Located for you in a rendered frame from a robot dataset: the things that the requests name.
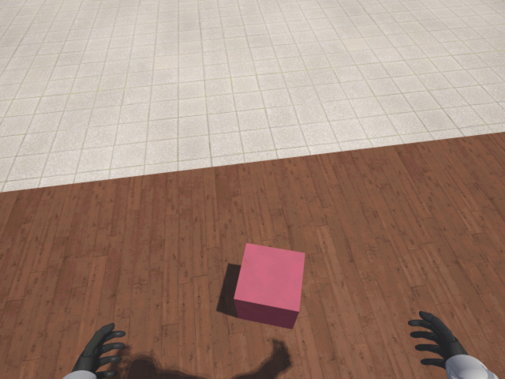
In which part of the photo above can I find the robot right hand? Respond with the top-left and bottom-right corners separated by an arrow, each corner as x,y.
408,311 -> 468,369

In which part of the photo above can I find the right robot forearm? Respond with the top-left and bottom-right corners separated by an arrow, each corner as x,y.
445,355 -> 499,379

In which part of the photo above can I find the robot left hand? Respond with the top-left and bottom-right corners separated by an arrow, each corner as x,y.
71,323 -> 125,379

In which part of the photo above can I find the carton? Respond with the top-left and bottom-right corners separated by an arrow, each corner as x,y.
234,243 -> 305,329

